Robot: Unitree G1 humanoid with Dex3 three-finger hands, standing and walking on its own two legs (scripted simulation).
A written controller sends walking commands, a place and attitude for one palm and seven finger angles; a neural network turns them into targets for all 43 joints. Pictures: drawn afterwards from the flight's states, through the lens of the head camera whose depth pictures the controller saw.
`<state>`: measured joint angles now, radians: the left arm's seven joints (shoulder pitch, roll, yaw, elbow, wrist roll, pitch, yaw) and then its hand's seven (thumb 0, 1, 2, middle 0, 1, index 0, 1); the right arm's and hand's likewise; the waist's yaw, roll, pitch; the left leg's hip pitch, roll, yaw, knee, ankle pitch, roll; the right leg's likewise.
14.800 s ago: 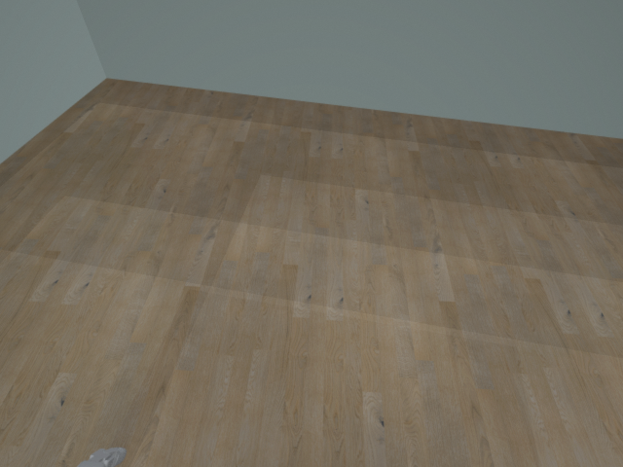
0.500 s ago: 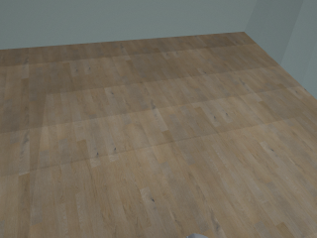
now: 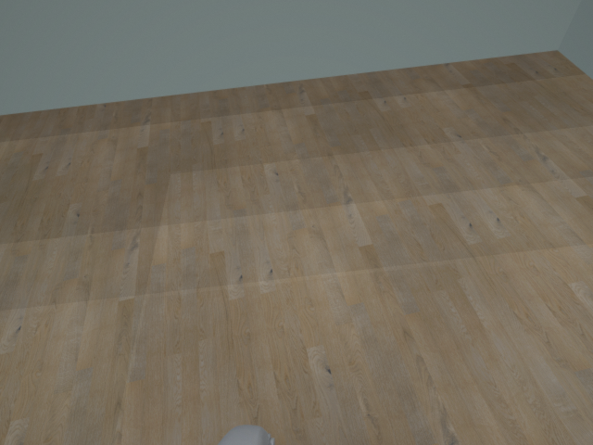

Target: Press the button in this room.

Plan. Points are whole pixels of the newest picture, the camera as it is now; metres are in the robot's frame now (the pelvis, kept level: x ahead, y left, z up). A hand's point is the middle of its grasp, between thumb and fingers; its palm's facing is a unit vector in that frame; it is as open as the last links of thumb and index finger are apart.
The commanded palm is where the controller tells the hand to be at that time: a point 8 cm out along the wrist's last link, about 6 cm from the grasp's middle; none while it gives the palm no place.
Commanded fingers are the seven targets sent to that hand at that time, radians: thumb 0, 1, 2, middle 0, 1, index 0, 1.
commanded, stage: turn or walk to find it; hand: left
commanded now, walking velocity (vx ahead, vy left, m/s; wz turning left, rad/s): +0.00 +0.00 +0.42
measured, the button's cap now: out of the picture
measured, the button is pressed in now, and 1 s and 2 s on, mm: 0 0 0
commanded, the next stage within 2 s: stand and wait in 1.00 s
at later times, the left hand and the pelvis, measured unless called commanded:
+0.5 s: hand out of the picture -0.01 +0.27 -0.17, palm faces +0.26 -0.93 -0.24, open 7.4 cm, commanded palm none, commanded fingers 0.00 0.90 0.90 -0.20 -0.30 -0.20 -0.30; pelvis -0.02 +0.05 +0.00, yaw +12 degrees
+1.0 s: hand out of the picture -0.03 +0.17 -0.14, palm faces +0.43 -0.86 -0.28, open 7.4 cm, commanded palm none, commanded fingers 0.00 0.90 0.90 -0.20 -0.30 -0.20 -0.30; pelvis -0.03 -0.03 +0.00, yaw +25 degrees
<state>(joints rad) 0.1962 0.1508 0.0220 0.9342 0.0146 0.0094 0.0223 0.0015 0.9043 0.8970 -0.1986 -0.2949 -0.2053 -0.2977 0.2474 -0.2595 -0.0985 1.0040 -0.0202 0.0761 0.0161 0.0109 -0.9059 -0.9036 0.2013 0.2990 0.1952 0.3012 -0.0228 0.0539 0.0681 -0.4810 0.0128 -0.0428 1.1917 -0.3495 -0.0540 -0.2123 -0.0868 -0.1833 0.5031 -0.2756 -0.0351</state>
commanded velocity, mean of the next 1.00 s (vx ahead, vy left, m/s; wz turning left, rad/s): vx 0.00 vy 0.00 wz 0.41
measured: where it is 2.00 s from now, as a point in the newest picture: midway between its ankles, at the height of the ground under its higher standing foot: outside the picture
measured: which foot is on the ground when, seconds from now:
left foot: up 0.00-0.24, down 0.26-0.76, up 0.78-1.00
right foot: down 0.00-0.28, up 0.30-0.72, down 0.74-1.00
